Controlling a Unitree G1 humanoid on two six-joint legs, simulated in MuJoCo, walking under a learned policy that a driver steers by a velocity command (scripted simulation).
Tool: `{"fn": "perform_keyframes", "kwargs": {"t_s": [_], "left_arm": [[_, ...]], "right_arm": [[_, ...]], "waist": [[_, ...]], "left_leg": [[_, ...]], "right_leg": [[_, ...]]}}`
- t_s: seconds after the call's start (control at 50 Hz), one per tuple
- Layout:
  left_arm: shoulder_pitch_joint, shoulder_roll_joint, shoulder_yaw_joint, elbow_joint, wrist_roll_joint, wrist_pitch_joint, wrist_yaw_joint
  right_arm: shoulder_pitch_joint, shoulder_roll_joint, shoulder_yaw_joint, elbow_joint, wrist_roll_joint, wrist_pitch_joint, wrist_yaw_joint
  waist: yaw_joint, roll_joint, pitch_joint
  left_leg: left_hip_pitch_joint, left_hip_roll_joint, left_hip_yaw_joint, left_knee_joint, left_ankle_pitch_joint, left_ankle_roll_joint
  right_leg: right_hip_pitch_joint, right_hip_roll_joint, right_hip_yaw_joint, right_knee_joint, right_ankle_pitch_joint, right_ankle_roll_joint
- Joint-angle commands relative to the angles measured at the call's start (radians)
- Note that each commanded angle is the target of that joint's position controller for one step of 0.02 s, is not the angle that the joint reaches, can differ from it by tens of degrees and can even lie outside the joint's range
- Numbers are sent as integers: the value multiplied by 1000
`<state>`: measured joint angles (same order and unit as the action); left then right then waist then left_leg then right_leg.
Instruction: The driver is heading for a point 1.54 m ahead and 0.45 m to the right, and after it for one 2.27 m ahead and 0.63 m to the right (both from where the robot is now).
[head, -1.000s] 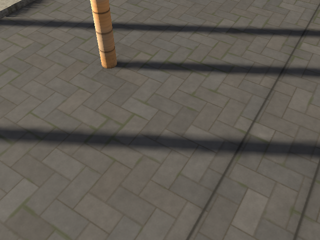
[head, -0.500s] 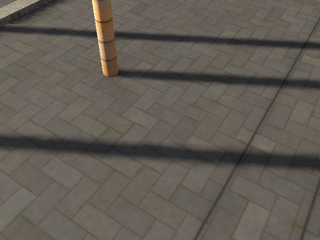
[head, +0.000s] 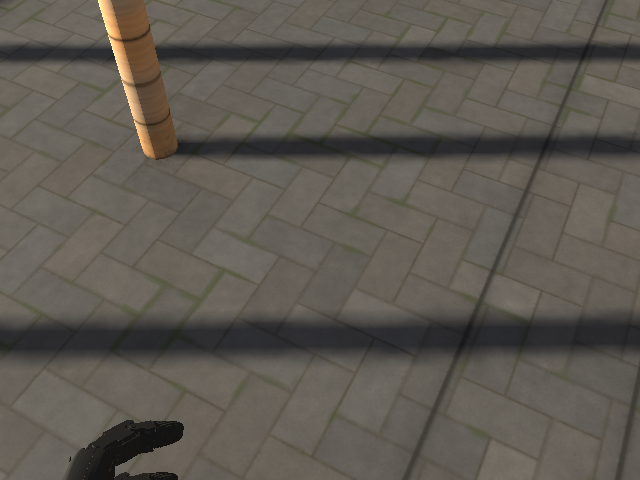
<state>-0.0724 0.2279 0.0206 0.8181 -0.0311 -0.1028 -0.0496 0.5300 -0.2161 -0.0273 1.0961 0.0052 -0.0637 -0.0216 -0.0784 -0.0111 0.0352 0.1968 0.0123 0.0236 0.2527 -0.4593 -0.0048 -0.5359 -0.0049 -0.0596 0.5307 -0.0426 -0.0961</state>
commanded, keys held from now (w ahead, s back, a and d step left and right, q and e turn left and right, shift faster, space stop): w+e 0.90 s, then w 0.10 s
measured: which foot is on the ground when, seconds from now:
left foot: down 0.00-0.00, up 0.02-0.50, down 0.52-1.00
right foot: down 0.00-0.52, up 0.54-1.00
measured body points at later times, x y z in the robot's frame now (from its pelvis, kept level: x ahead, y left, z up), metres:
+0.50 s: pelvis +0.29 -0.01 +0.02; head +0.31 -0.01 +0.47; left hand +0.32 +0.27 -0.11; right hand +0.48 -0.28 -0.06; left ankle +0.45 +0.08 -0.71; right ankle +0.15 -0.10 -0.71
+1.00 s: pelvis +0.53 -0.09 +0.01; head +0.55 -0.12 +0.46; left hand +0.84 -0.03 -0.06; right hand +0.37 -0.34 -0.12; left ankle +0.45 +0.09 -0.71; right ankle +0.59 -0.27 -0.70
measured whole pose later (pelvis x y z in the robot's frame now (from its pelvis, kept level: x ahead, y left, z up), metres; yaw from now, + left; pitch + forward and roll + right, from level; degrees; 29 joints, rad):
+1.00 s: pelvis +0.53 -0.09 +0.01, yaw -32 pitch +2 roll +2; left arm 0.05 0.25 0.05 0.64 -0.02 -0.03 -0.06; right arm 0.34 -0.30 -0.08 0.91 0.02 -0.07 0.00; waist -0.10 -0.03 0.04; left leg 0.10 0.03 0.24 0.27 -0.38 -0.05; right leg -0.59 -0.06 -0.03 0.63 -0.11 -0.08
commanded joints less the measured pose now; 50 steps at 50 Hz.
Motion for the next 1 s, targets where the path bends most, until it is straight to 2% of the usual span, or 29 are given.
{"fn": "perform_keyframes", "kwargs": {"t_s": [0.02,0.04,0.06,0.08,0.1,0.12,0.14,0.16,0.2,0.26,0.34,0.42,0.46,0.48,0.5,0.52,0.54,0.56,0.58,0.6,0.62,0.64,0.7,0.76,0.84,0.92,0.96,0.98,1.0], "left_arm": [[488,270,96,88,4,15,18],[512,298,94,103,18,15,4],[447,203,71,94,13,12,3],[353,165,62,73,13,4,5],[270,151,56,48,19,-4,2],[229,135,52,36,29,-9,-2],[217,116,45,33,38,-11,-1],[219,113,44,32,34,-10,1],[261,136,48,41,24,-10,15],[338,181,61,46,22,-4,44],[412,196,69,52,11,11,61],[466,185,71,62,-1,26,66],[455,200,79,51,5,35,72],[444,194,79,41,7,39,73],[430,167,70,26,12,39,70],[418,109,49,-2,27,36,65],[553,28,26,-31,3,22,59],[557,131,42,-18,-17,21,64],[466,197,61,-29,-17,27,66],[420,189,64,-38,-7,33,69],[388,174,67,-49,5,36,68],[390,154,70,-59,4,42,62],[369,103,63,-91,-1,62,51],[308,95,59,-134,6,66,44],[191,82,49,-179,7,56,19],[74,79,43,-239,6,58,-3],[60,90,47,-260,8,57,-9],[80,105,54,-262,11,57,-10],[146,133,70,-249,15,59,-8]], "right_arm": [[-30,-133,-17,-86,-33,1,-2],[103,28,22,-85,-20,-28,17],[-4,-75,0,-99,8,-64,25],[-123,-131,-14,-143,34,-85,27],[-180,-143,-17,-158,28,-97,18],[-197,-146,-28,-165,14,-96,9],[-183,-139,-32,-174,5,-86,6],[-180,-126,-34,-185,2,-76,3],[-218,-118,-38,-212,-7,-57,-4],[-380,-123,-40,-279,-17,-48,-10],[-543,-100,-28,-332,-7,-59,8],[-610,-135,-32,-374,7,-69,24],[-590,-168,-41,-380,10,-81,29],[-533,-183,-49,-369,10,-86,29],[-419,-215,-65,-344,3,-92,23],[-247,-275,-82,-325,-10,-93,14],[-154,-351,-103,-295,-18,-74,15],[-176,-250,-81,-308,-10,-69,22],[-232,-178,-62,-329,-6,-66,22],[-288,-163,-55,-336,-10,-62,24],[-324,-142,-49,-331,-12,-58,26],[-338,-135,-46,-325,-20,-57,26],[-330,-151,-57,-304,-13,-66,27],[-313,-183,-69,-286,-11,-66,21],[-294,-213,-76,-278,-7,-53,14],[-225,-241,-84,-252,12,-33,13],[-203,-255,-86,-238,21,-19,15],[-205,-271,-89,-235,24,-14,14],[-209,-287,-92,-233,25,-9,13]], "waist": [[266,-21,-287],[162,-311,-434],[187,-204,-319],[168,-138,-163],[132,-7,-111],[97,28,-79],[62,11,-80],[46,-10,-70],[40,-27,-31],[80,-26,20],[136,-48,17],[149,-56,1],[123,-80,-13],[90,-92,-35],[35,-85,-105],[-37,2,-257],[19,331,-388],[13,279,-346],[-2,164,-214],[18,84,-137],[35,74,-78],[59,107,-57],[70,108,-33],[65,79,-18],[28,68,7],[-4,62,45],[13,71,46],[37,89,23],[86,105,-26]], "left_leg": [[-431,109,34,699,722,62],[-763,-82,-52,1025,-55,8],[-881,-33,-151,1140,-63,40],[-941,10,-131,1145,27,59],[-885,58,-125,1092,121,64],[-830,87,-117,1028,166,61],[-772,110,-127,986,187,58],[-752,116,-124,938,186,50],[-757,120,-105,835,197,22],[-820,102,-92,604,364,-20],[-714,31,-69,331,567,-34],[-681,12,-107,222,532,-30],[-628,8,-109,192,442,-13],[-551,4,-97,166,407,5],[-382,23,-100,148,386,40],[-119,184,-240,179,334,106],[214,411,-674,105,160,262],[183,426,-778,55,8,254],[59,380,-614,45,46,206],[-71,333,-474,28,177,179],[-167,292,-384,-1,272,170],[-231,265,-310,-29,321,160],[-291,247,-180,-91,423,183],[-274,257,-90,-114,519,199],[-256,234,44,-116,551,172],[-174,267,95,-87,572,153],[-130,288,108,-37,699,144],[-116,291,120,19,856,138],[-114,285,138,123,1015,128]], "right_leg": [[741,-160,260,38,-83,-118],[982,-365,811,-174,-376,-292],[904,-322,865,-280,-433,-243],[754,-295,705,-286,-333,-205],[595,-260,583,-303,-175,-188],[475,-223,492,-314,-59,-182],[408,-195,442,-336,-15,-180],[370,-180,416,-355,-2,-185],[295,-164,369,-388,-12,-193],[263,-145,344,-412,-56,-182],[243,-100,299,-372,-55,-124],[364,-139,385,-276,-93,-105],[411,-160,436,-208,-60,-93],[413,-147,446,-158,-21,-81],[381,-94,422,-38,34,-54],[260,-25,340,238,-62,-20],[-101,116,201,549,-492,44],[-229,33,236,707,-539,47],[-260,-6,233,746,-449,49],[-226,-45,203,733,-367,61],[-206,-70,197,687,-314,68],[-164,-97,193,659,-279,70],[-158,-122,161,610,-224,83],[-204,-129,160,489,-123,96],[-160,-113,102,268,58,83],[-149,-90,50,146,24,53],[-109,-58,24,106,-70,19],[-46,-27,2,92,-121,-2],[66,12,-21,73,-151,-25]]}}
